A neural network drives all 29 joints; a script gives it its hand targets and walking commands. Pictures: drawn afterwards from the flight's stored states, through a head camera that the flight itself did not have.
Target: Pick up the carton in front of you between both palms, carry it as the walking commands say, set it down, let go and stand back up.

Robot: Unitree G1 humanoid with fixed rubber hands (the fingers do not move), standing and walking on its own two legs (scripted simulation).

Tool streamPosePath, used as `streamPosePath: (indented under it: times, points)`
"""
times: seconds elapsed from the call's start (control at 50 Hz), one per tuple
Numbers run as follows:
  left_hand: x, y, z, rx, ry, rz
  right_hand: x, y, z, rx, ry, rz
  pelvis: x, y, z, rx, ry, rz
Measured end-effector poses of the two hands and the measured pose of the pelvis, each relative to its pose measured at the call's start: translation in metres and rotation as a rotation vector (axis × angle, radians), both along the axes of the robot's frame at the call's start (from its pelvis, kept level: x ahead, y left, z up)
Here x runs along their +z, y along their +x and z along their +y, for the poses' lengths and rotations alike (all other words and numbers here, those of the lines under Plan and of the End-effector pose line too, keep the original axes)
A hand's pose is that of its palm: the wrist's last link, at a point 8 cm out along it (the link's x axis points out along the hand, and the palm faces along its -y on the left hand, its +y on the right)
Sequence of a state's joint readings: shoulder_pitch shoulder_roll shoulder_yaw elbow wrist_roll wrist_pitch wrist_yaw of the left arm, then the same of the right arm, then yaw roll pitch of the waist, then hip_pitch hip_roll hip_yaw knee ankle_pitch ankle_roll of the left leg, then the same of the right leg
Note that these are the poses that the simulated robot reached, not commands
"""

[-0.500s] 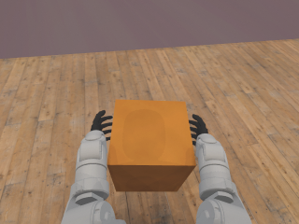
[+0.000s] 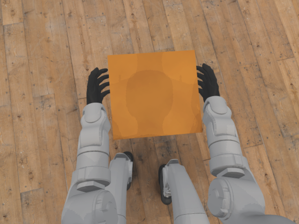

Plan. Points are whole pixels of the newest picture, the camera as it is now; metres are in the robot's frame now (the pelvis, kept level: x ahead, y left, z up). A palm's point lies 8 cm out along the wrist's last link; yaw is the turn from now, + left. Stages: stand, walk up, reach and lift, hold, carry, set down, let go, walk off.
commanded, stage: set down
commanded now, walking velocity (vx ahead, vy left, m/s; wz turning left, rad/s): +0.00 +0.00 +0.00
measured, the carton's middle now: (152, 100) +0.42 +0.00 -0.16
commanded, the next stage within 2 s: none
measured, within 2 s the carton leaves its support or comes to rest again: neither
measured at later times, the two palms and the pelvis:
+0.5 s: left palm (105, 99) +0.43 +0.16 -0.22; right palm (192, 90) +0.47 -0.14 -0.22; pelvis -0.02 -0.01 -0.12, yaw +0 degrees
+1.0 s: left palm (113, 102) +0.46 +0.16 -0.37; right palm (181, 89) +0.52 -0.13 -0.37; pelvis -0.04 -0.01 -0.23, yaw +0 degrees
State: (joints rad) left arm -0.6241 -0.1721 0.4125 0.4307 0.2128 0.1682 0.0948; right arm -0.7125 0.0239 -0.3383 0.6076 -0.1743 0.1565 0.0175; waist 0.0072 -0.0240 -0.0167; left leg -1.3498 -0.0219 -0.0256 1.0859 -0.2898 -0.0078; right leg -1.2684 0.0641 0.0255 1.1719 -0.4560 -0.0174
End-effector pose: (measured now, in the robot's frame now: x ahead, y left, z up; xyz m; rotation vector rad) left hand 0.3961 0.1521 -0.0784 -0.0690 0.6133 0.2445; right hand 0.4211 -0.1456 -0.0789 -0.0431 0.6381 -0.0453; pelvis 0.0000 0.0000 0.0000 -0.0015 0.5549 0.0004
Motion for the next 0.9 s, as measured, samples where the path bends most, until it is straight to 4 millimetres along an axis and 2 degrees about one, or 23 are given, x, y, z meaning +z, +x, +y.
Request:
streamPosePath:
  times: [0.14,0.24,0.62,0.9]
  points:
    - [-0.024,0.015,-0.001,0.024,-0.011,0.018,-0.025,0.020,-0.001,0.004,0.016,0.021,-0.032,0.002,-0.007,-0.005,0.006,0.089]
    - [-0.049,0.021,0.000,0.031,-0.002,0.045,-0.050,0.030,0.001,0.021,0.010,0.046,-0.053,0.000,-0.010,-0.005,0.008,0.140]
    - [-0.179,0.044,0.005,0.069,-0.004,0.052,-0.179,0.065,0.008,0.080,-0.017,0.050,-0.155,-0.026,-0.005,-0.017,0.008,0.250]
    - [-0.263,0.057,0.007,0.093,0.002,0.090,-0.260,0.092,0.011,0.137,-0.046,0.084,-0.210,-0.039,-0.004,-0.022,0.022,0.246]
